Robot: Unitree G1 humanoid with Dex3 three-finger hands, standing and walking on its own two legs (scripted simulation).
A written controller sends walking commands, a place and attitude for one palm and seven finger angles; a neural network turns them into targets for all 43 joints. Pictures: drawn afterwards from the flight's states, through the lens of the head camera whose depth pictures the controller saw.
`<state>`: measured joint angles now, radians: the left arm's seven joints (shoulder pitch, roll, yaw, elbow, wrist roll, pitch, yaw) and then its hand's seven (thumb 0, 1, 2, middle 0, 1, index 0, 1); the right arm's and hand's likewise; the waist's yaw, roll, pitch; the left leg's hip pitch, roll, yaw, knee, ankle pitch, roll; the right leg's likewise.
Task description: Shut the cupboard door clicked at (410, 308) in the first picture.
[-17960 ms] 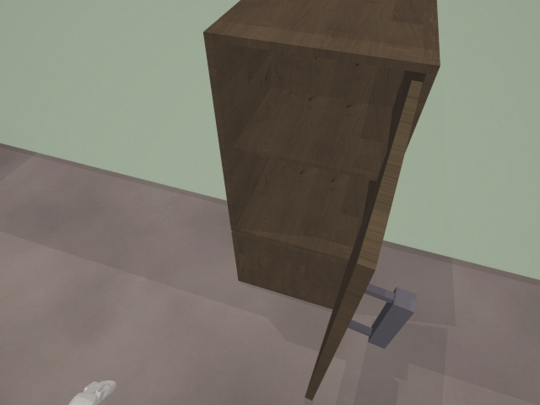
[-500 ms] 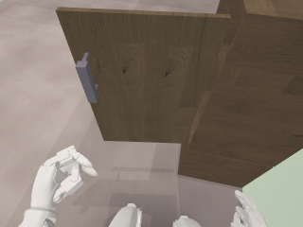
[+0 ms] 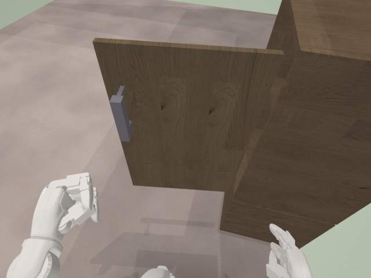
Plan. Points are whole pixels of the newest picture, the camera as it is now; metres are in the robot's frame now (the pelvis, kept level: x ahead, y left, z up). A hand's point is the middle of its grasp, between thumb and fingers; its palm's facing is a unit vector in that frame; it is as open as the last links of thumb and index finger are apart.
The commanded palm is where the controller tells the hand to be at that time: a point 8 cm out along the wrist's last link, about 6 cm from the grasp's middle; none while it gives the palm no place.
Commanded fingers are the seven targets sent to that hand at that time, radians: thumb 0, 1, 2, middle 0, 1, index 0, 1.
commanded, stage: raise the hand and make a fist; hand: left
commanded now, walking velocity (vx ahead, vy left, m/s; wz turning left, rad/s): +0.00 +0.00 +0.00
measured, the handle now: (123, 114) +0.47 +0.20 +0.08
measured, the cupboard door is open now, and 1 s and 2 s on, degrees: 100 100 100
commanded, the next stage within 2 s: bring the fist close to the handle in 0.40 s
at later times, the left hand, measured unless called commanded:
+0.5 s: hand (122, 207) +0.23 +0.14 +0.08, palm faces -0.02 -1.00 -0.04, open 3.1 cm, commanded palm +0.21 +0.21 +0.09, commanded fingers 0.00 0.90 0.90 -1.30 -1.50 -1.30 -1.50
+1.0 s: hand (119, 173) +0.29 +0.16 +0.09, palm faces +0.02 -1.00 -0.02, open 3.1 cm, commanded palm +0.27 +0.21 +0.09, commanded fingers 0.00 0.90 0.90 -1.30 -1.50 -1.30 -1.50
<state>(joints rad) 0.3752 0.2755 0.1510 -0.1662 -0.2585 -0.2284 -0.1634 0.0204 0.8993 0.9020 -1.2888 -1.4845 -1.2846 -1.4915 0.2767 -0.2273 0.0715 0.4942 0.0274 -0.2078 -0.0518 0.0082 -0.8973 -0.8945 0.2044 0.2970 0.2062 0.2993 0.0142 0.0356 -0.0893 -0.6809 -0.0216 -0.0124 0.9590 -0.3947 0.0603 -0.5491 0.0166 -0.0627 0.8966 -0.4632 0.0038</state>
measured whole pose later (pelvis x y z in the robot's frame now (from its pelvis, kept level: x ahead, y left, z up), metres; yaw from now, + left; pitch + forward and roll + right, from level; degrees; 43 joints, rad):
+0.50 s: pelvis +0.01 -0.04 +0.00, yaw +0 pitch +7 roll -1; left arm 0.36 0.24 0.14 -0.08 -0.29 -0.23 -0.24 0.02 0.90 0.90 -1.30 -1.50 -1.29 -1.50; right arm 0.27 -0.26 0.03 0.52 0.05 -0.20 -0.05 0.01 -0.90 -0.89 0.20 0.30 0.20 0.30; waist 0.01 0.06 -0.10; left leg -0.67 0.00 -0.02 0.94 -0.40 0.01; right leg -0.56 0.03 -0.07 0.92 -0.49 -0.04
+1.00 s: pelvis +0.01 -0.03 +0.01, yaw -1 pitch +8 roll -1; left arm 0.10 0.25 0.20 0.13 -0.29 -0.26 -0.21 0.02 0.90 0.90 -1.30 -1.50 -1.29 -1.50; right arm 0.28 -0.26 0.03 0.56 0.05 -0.18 -0.06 0.01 -0.90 -0.89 0.20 0.30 0.20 0.30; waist 0.00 0.03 -0.09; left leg -0.65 -0.01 0.01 0.90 -0.38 0.03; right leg -0.56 0.03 -0.04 0.89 -0.47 -0.03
